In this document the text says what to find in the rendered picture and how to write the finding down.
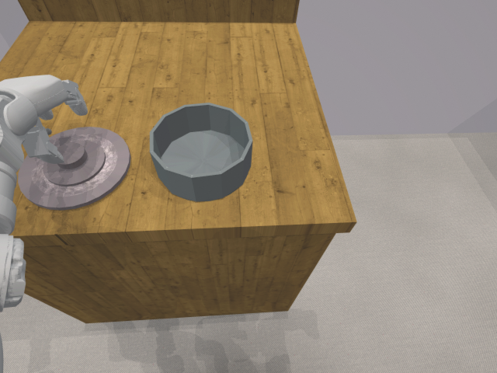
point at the robot left upper arm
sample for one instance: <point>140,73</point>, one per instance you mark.
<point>12,276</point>

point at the pot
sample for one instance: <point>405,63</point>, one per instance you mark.
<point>201,152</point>

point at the knob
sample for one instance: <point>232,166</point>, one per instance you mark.
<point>74,155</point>

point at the left robot forearm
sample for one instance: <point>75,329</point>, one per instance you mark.
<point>17,116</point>

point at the lid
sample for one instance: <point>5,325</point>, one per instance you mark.
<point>49,186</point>

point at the table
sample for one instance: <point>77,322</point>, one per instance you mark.
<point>142,252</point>

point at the left robot hand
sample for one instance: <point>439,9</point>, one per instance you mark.
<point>46,92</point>

